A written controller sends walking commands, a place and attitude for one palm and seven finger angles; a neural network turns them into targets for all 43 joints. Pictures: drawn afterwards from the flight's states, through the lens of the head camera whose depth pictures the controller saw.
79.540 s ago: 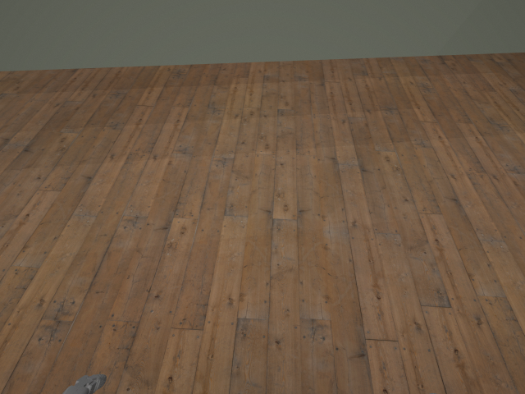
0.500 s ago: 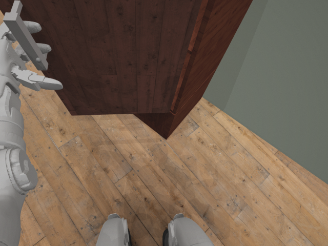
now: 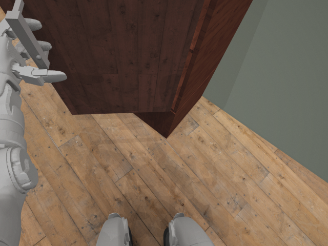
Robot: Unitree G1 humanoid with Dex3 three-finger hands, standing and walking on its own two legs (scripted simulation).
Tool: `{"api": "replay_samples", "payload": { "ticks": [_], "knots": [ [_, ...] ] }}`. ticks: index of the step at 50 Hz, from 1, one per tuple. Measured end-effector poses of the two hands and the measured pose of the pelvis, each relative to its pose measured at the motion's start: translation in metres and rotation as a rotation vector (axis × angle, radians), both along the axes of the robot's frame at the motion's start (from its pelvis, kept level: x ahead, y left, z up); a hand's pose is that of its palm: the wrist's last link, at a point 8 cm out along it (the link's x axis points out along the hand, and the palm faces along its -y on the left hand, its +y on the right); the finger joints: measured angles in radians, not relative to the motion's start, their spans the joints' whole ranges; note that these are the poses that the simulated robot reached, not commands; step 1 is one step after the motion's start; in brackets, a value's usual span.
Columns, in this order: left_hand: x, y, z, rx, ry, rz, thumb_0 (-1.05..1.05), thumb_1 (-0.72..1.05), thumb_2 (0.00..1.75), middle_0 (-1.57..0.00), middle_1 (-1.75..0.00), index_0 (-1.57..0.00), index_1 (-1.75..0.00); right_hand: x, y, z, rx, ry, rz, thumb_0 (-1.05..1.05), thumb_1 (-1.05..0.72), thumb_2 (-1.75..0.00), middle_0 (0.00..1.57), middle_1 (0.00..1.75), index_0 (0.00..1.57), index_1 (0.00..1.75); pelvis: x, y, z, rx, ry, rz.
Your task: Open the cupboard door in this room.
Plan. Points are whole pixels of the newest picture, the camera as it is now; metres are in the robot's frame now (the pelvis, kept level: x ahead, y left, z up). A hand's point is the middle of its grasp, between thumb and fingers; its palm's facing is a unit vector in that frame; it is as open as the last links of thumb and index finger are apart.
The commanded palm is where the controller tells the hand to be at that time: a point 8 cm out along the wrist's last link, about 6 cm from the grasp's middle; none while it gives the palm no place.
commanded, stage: close the thumb around the handle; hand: left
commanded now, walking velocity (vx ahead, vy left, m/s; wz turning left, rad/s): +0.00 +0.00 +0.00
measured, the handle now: (32, 37) +0.58 +0.24 +0.09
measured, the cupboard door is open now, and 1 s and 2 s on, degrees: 43 52 84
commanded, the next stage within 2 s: pull the door open along its arc in 0.50 s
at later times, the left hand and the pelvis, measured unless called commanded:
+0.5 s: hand (40, 60) +0.52 +0.22 +0.09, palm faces +0.02 -1.00 +0.00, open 5.8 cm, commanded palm +0.50 +0.26 +0.08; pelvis +0.00 +0.00 +0.00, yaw +0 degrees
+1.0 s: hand (42, 80) +0.47 +0.21 +0.09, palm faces +0.00 -1.00 +0.00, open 5.9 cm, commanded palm +0.41 +0.25 +0.08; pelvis +0.01 +0.00 +0.02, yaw +0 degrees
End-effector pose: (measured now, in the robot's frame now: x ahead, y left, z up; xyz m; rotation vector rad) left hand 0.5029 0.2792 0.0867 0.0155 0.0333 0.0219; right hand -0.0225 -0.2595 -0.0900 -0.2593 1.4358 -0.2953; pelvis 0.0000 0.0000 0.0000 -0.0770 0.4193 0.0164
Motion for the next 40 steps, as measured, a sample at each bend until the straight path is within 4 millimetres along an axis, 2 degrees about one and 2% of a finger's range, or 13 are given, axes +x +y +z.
{"api": "replay_samples", "payload": {
  "ticks": [20,35,40],
  "knots": [
    [-0.008,-0.003,0.001,-0.007,-0.003,0.002,0.01,0.67,0.80,-0.36,-1.31,-0.38,-1.32,0.007,0.005,0.003,0.007,-0.023,0.001,0.00,-0.91,-0.90,0.21,0.30,0.20,0.30,0.003,0.006,0.005,0.001,-0.019,-0.001],
    [-0.010,-0.007,0.001,-0.006,-0.004,0.013,0.01,0.73,0.83,-0.34,-1.33,-0.34,-1.34,0.009,-0.001,0.000,0.004,-0.031,0.012,0.00,-0.91,-0.90,0.21,0.30,0.20,0.30,-0.001,0.001,0.003,0.005,-0.021,0.001],
    [-0.017,-0.007,0.001,-0.008,-0.009,0.007,0.01,0.73,0.81,-0.33,-1.33,-0.34,-1.35,0.011,-0.002,0.001,0.013,-0.034,0.001,0.00,-0.91,-0.90,0.21,0.30,0.20,0.30,0.001,-0.001,0.005,0.011,-0.025,-0.006]
  ]
}}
